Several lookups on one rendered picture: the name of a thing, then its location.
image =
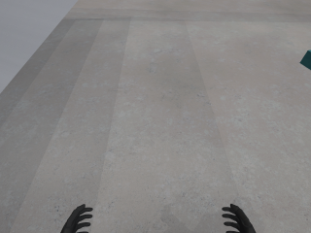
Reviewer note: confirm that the carton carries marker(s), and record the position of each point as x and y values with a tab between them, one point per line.
306	60

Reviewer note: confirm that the robot right hand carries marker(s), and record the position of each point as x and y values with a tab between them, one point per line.
243	224

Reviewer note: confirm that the robot left hand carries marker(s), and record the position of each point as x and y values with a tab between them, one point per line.
72	224

